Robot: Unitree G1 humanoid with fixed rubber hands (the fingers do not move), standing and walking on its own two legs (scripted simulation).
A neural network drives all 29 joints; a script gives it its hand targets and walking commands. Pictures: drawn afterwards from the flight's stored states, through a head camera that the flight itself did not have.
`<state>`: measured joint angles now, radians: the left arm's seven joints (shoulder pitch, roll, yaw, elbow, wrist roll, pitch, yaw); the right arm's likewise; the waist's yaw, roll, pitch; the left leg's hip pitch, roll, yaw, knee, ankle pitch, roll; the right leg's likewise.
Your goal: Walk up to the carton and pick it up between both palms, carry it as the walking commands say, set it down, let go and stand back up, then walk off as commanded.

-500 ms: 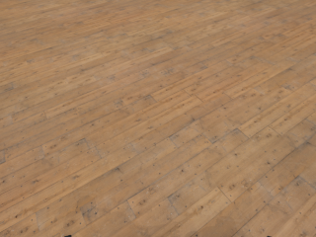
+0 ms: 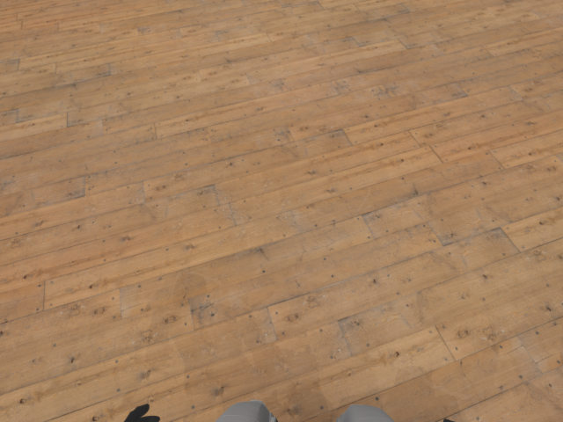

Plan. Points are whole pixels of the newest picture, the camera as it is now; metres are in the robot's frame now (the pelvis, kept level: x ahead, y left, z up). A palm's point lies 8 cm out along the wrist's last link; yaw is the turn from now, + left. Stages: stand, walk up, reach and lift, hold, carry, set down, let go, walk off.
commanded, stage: walk up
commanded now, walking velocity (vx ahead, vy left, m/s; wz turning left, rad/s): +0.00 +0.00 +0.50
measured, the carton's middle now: out of the picture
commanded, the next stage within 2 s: none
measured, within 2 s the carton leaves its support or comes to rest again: neither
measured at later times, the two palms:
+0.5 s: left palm out of the picture -0.04 +0.29 -0.14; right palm (431, 377) +0.19 -0.19 -0.11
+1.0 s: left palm out of the picture -0.08 +0.24 -0.10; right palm (424, 360) +0.21 -0.19 -0.12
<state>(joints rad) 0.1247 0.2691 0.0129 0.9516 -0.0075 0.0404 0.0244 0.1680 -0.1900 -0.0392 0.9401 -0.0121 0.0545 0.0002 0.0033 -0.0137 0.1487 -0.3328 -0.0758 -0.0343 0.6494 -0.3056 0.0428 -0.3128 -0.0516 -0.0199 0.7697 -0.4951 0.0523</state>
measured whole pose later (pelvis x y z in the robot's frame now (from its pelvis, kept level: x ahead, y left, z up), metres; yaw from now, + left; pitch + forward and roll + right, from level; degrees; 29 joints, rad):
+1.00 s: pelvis +0.00 -0.02 +0.01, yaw +33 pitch -1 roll +1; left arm 0.19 0.23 0.05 0.90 0.01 0.03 0.02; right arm 0.15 -0.29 -0.04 0.91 -0.01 0.09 0.04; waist 0.00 0.03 0.09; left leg -0.35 0.04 0.04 0.89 -0.45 -0.09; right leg -0.24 -0.13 -0.25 0.59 -0.32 -0.02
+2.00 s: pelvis +0.00 -0.02 +0.01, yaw +64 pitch -2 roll +0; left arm 0.18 0.28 0.04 0.93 0.01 0.06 0.01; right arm 0.13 -0.23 -0.05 0.91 -0.01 0.04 0.00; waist 0.01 -0.03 0.14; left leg -0.25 -0.02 0.00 0.62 -0.33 0.02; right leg -0.39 -0.09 -0.07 0.97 -0.50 0.08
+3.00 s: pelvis +0.03 -0.09 +0.01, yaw +94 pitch -3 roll +2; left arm 0.17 0.23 0.02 0.86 0.02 0.02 0.02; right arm 0.19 -0.27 -0.06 0.92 -0.03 0.08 0.03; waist -0.02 0.06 0.10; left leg -0.44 -0.02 -0.01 1.04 -0.46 -0.04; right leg -0.25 -0.09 -0.18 0.65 -0.35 -0.04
